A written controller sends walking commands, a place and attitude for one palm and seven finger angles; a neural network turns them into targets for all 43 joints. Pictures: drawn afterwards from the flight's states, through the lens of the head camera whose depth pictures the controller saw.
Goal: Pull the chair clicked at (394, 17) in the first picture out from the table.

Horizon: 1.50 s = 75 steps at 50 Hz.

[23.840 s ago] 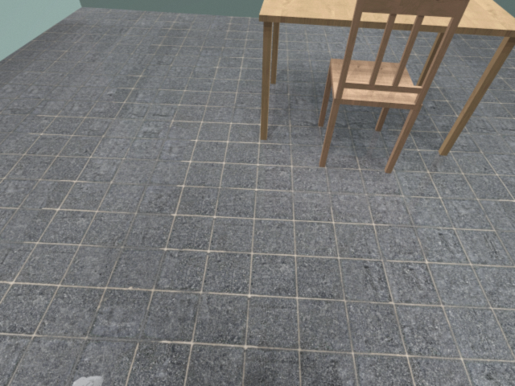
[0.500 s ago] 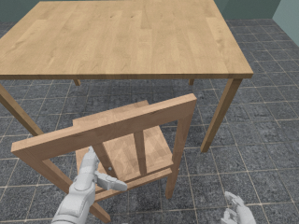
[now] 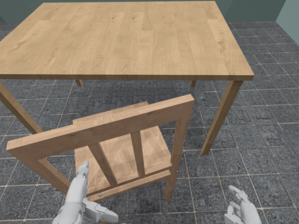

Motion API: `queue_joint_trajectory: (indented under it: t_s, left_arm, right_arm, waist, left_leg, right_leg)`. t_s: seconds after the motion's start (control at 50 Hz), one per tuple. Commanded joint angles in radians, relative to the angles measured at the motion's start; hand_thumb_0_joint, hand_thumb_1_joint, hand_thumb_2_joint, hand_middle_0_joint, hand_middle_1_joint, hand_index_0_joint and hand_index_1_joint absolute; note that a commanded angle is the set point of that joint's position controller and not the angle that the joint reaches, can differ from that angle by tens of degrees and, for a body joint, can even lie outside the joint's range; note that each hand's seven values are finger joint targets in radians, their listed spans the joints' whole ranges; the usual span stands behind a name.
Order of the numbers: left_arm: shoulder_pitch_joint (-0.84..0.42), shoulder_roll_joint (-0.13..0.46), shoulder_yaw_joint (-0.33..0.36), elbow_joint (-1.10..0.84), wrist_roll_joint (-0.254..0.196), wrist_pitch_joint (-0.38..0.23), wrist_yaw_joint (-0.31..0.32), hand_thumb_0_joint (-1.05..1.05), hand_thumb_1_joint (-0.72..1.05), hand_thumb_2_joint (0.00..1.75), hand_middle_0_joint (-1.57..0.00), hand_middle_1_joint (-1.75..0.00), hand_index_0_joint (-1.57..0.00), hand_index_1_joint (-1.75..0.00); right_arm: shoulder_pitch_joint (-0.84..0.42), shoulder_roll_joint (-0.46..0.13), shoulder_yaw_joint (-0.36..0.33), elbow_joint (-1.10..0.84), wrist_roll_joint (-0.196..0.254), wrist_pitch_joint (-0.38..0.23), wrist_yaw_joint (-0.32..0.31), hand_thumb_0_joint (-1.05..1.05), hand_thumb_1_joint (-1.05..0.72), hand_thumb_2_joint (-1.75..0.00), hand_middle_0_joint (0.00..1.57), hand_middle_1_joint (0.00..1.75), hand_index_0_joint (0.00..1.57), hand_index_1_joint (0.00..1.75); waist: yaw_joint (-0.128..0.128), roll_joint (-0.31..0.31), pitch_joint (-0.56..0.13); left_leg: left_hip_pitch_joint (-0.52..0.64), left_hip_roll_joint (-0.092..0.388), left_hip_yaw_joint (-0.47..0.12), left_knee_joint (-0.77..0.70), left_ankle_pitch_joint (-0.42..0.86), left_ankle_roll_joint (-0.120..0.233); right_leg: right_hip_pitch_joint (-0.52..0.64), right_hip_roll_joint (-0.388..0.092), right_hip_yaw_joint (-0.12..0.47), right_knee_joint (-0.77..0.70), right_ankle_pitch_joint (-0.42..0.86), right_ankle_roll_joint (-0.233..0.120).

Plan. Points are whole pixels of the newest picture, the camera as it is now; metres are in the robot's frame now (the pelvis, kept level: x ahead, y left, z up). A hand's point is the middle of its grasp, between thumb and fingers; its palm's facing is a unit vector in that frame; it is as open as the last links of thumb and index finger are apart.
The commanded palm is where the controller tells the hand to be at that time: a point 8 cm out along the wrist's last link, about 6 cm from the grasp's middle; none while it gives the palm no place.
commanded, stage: draw the fingers out of the gap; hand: left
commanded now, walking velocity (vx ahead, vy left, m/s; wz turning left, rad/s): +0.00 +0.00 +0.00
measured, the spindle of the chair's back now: (105, 165) +0.30 +0.14 -0.04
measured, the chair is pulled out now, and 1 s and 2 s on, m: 0.18 0.18 0.18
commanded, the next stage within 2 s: draw the hand back to the body in 0.36 s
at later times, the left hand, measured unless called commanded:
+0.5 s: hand out of the picture +0.14 +0.14 -0.03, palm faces +0.03 -0.98 -0.18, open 17.5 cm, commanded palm +0.12 +0.20 +0.00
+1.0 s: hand (67, 213) +0.15 +0.17 +0.07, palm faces +0.00 -0.99 -0.10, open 17.3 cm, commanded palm +0.12 +0.24 +0.10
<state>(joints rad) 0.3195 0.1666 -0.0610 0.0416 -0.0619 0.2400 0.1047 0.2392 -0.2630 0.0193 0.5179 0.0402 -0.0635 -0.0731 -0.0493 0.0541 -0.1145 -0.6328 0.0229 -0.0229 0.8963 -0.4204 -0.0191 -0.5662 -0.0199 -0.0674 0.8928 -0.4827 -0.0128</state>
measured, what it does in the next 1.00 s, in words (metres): stands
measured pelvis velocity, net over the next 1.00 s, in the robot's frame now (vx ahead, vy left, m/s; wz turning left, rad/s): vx -0.02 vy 0.00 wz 0.01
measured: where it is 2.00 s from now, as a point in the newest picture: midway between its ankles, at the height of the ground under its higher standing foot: outside the picture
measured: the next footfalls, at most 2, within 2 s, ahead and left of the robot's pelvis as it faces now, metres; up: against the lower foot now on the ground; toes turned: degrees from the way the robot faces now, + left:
none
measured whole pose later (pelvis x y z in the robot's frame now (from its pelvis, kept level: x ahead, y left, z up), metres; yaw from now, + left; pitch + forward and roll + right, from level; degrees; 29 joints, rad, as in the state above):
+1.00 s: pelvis -0.02 +0.00 -0.02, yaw +0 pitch +8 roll -2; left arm 0.69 0.25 0.11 -0.36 -0.26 -0.19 -0.16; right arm 0.23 -0.21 0.01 0.55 0.08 -0.21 -0.07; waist -0.02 0.08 -0.13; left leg -0.71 0.03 -0.05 1.02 -0.46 -0.02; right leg -0.62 -0.01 -0.09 0.99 -0.51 -0.02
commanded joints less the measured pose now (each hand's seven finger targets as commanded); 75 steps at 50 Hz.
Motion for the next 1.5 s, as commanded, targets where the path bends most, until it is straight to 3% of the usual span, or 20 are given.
queue_joint_trajectory:
  t_s: [0.0,0.14,0.22,0.24,0.46,0.48,0.5,0.54,0.64,0.68,0.74,0.8,0.84,0.96,0.98,1.0,1.06,1.14,1.24,1.48]
  left_arm:
    - [0.006,0.079,0.026,-0.263,-0.004,-0.064,-0.014,0.00,-0.55,0.20,0.00,0.00,0.00,0.00]
    - [0.133,0.116,0.054,-0.340,0.004,-0.069,-0.022,0.00,-0.55,0.20,0.00,0.00,0.00,0.00]
    - [0.201,0.081,0.014,-0.386,0.007,-0.074,-0.030,0.00,-0.55,0.20,0.00,0.00,0.00,0.00]
    - [0.201,0.109,0.038,-0.376,0.011,-0.072,-0.027,0.00,-0.55,0.20,0.00,0.00,0.00,0.00]
    - [0.386,0.093,0.014,-0.464,0.022,-0.081,-0.036,0.00,-0.55,0.20,0.00,0.00,0.00,0.00]
    - [0.269,0.020,-0.006,-0.633,-0.076,-0.225,-0.067,0.00,-0.55,0.20,0.00,0.00,0.00,0.00]
    - [0.331,0.083,0.054,-0.568,-0.071,-0.290,-0.082,0.00,-0.55,0.20,0.00,0.00,0.00,0.00]
    - [0.350,0.107,0.082,-0.613,-0.091,-0.385,-0.107,0.00,-0.55,0.20,0.00,0.00,0.00,0.00]
    - [0.349,0.106,0.130,-0.520,-0.123,-0.602,-0.193,0.00,-0.55,0.20,0.00,0.00,0.00,0.00]
    - [0.363,0.111,0.153,-0.497,-0.146,-0.671,-0.249,0.00,-0.55,0.20,0.00,0.00,0.00,0.00]
    - [0.431,0.151,0.206,-0.506,-0.170,-0.594,-0.287,0.00,-0.55,0.20,0.00,0.00,0.00,0.00]
    - [0.379,0.174,0.228,-0.632,-0.204,-0.529,-0.279,0.00,-0.55,0.20,0.00,0.00,0.00,0.00]
    - [0.350,0.186,0.247,-0.645,-0.214,-0.512,-0.262,0.00,-0.55,0.20,0.00,0.00,0.00,0.00]
    - [0.343,0.193,0.275,-0.626,-0.226,-0.509,-0.265,0.00,-0.37,0.29,-0.02,-0.04,-0.02,-0.04]
    - [0.431,0.379,0.367,-0.616,-0.063,-0.408,-0.106,0.00,-0.33,0.31,-0.03,-0.05,-0.03,-0.05]
    - [0.410,0.296,0.303,-0.730,-0.047,-0.374,-0.046,0.00,-0.30,0.32,-0.04,-0.05,-0.04,-0.05]
    - [0.402,0.290,0.300,-0.723,-0.011,-0.307,0.040,0.00,-0.19,0.37,-0.05,-0.08,-0.05,-0.08]
    - [0.343,0.329,0.336,-0.734,-0.005,-0.288,0.073,0.00,-0.04,0.44,-0.07,-0.10,-0.07,-0.10]
    - [0.277,0.367,0.383,-0.772,-0.003,-0.286,0.088,0.00,0.14,0.53,-0.10,-0.14,-0.10,-0.14]
    - [0.189,0.448,0.499,-0.907,-0.009,-0.278,0.124,0.00,0.57,0.74,-0.16,-0.23,-0.16,-0.23]
  right_arm:
    - [-0.069,-0.104,-0.045,-0.177,0.000,-0.080,-0.007,0.00,-0.90,-0.90,0.20,0.30,0.20,0.30]
    - [-0.065,-0.100,-0.047,-0.197,-0.005,-0.102,-0.011,0.00,-0.90,-0.90,0.20,0.30,0.20,0.30]
    - [-0.069,-0.090,-0.046,-0.211,-0.003,-0.110,-0.013,0.00,-0.90,-0.90,0.20,0.30,0.20,0.30]
    - [-0.070,-0.093,-0.046,-0.206,-0.003,-0.110,-0.015,0.00,-0.90,-0.90,0.20,0.30,0.20,0.30]
    - [-0.073,-0.078,-0.054,-0.228,0.001,-0.124,-0.022,0.00,-0.90,-0.90,0.20,0.30,0.20,0.30]
    - [-0.055,-0.072,-0.052,-0.221,-0.002,-0.155,-0.020,0.00,-0.90,-0.90,0.20,0.30,0.20,0.30]
    - [-0.056,-0.073,-0.064,-0.188,-0.002,-0.174,-0.019,0.00,-0.90,-0.90,0.20,0.30,0.20,0.30]
    - [-0.054,-0.070,-0.069,-0.174,0.003,-0.197,-0.009,0.00,-0.90,-0.90,0.20,0.30,0.20,0.30]
    - [-0.091,-0.052,-0.086,-0.134,0.011,-0.214,0.025,0.00,-0.90,-0.90,0.20,0.30,0.20,0.30]
    - [-0.113,-0.052,-0.091,-0.139,0.016,-0.214,0.037,0.00,-0.90,-0.90,0.20,0.30,0.20,0.30]
    - [-0.143,-0.060,-0.090,-0.182,0.033,-0.185,0.031,0.00,-0.90,-0.90,0.20,0.30,0.20,0.30]
    - [-0.143,-0.059,-0.077,-0.197,0.040,-0.180,0.009,0.00,-0.90,-0.90,0.20,0.30,0.20,0.30]
    - [-0.138,-0.058,-0.071,-0.180,0.040,-0.186,-0.003,0.00,-0.90,-0.90,0.20,0.30,0.20,0.30]
    - [-0.127,-0.061,-0.064,-0.140,0.044,-0.227,-0.009,0.00,-0.90,-0.90,0.20,0.30,0.20,0.30]
    - [-0.148,-0.046,-0.069,-0.162,0.024,-0.174,-0.032,0.00,-0.90,-0.90,0.20,0.30,0.20,0.30]
    - [-0.144,-0.038,-0.050,-0.189,0.016,-0.160,-0.038,0.00,-0.90,-0.90,0.20,0.30,0.20,0.30]
    - [-0.162,-0.033,-0.036,-0.161,0.013,-0.137,-0.052,0.00,-0.90,-0.90,0.20,0.30,0.20,0.30]
    - [-0.177,-0.043,-0.028,-0.145,0.008,-0.127,-0.064,0.00,-0.90,-0.90,0.20,0.30,0.20,0.30]
    - [-0.186,-0.049,-0.021,-0.114,0.004,-0.149,-0.066,0.00,-0.90,-0.90,0.20,0.30,0.20,0.30]
    - [-0.203,-0.060,-0.012,-0.033,-0.005,-0.212,-0.057,0.00,-0.90,-0.90,0.20,0.30,0.20,0.30]
  waist:
    - [-0.006,-0.059,-0.169]
    - [0.001,-0.073,-0.149]
    - [-0.005,-0.055,-0.134]
    - [-0.006,-0.065,-0.114]
    - [0.006,-0.058,-0.115]
    - [-0.017,-0.091,-0.110]
    - [0.007,-0.072,-0.133]
    - [0.019,0.019,-0.150]
    - [0.017,-0.056,-0.097]
    - [0.026,-0.037,-0.123]
    - [0.047,-0.015,-0.175]
    - [0.037,-0.012,-0.170]
    - [0.027,-0.049,-0.135]
    - [0.027,-0.024,-0.071]
    - [0.129,0.014,-0.098]
    - [0.090,0.024,-0.076]
    - [0.088,0.040,-0.013]
    - [0.091,0.004,0.019]
    - [0.095,0.032,0.029]
    - [0.110,0.093,-0.036]
  left_leg:
    - [0.147,-0.017,0.001,-0.085,0.240,0.049]
    - [0.107,-0.022,-0.008,-0.061,0.233,0.051]
    - [0.097,-0.024,-0.007,-0.048,0.204,0.052]
    - [0.078,-0.023,-0.012,-0.047,0.196,0.052]
    - [0.042,-0.025,-0.016,-0.025,0.173,0.054]
    - [0.042,-0.032,-0.023,0.017,0.194,0.049]
    - [0.038,-0.028,-0.014,0.027,0.190,0.047]
    - [0.049,-0.026,-0.016,0.030,0.216,0.039]
    - [-0.061,-0.018,-0.022,0.081,0.141,0.030]
    - [-0.084,-0.018,-0.015,0.099,0.104,0.029]
    - [-0.046,-0.019,-0.003,0.049,0.074,0.037]
    - [-0.004,-0.015,-0.009,0.015,0.066,0.043]
    - [0.007,-0.010,-0.018,-0.001,0.064,0.045]
    - [0.069,-0.007,-0.024,-0.058,0.072,0.041]
    - [0.118,0.021,-0.009,-0.102,0.052,0.034]
    - [0.153,0.014,-0.005,-0.122,0.056,0.036]
    - [0.214,0.021,-0.005,-0.164,0.083,0.035]
    - [0.287,0.023,-0.006,-0.229,0.117,0.035]
    - [0.377,0.019,-0.001,-0.288,0.178,0.032]
    - [0.529,0.018,0.010,-0.357,0.431,0.026]
  right_leg:
    - [0.034,-0.002,0.007,-0.147,0.318,0.013]
    - [0.014,0.000,0.003,-0.129,0.301,0.010]
    - [-0.015,-0.002,0.002,-0.124,0.271,0.014]
    - [-0.024,0.002,0.001,-0.125,0.254,0.010]
    - [-0.057,0.005,-0.009,-0.096,0.213,0.006]
    - [-0.101,0.019,-0.030,-0.073,0.245,0.006]
    - [-0.101,0.020,-0.025,-0.055,0.232,0.000]
    - [-0.110,0.019,-0.024,-0.030,0.228,-0.009]
    - [-0.181,0.026,-0.013,0.009,0.151,-0.006]
    - [-0.180,0.022,0.005,0.016,0.115,-0.006]
    - [-0.091,0.018,0.021,-0.035,0.072,-0.001]
    - [-0.061,0.012,0.021,-0.077,0.053,0.005]
    - [-0.063,0.019,0.014,-0.103,0.040,0.007]
    - [-0.036,0.019,-0.001,-0.150,0.060,0.007]
    - [0.038,-0.020,0.080,-0.209,0.062,-0.018]
    - [0.040,-0.033,0.055,-0.229,0.081,-0.012]
    - [0.077,-0.027,0.028,-0.265,0.118,-0.015]
    - [0.146,-0.025,0.019,-0.316,0.165,-0.012]
    - [0.228,-0.026,0.018,-0.363,0.248,-0.013]
    - [0.404,-0.035,0.010,-0.387,0.514,-0.014]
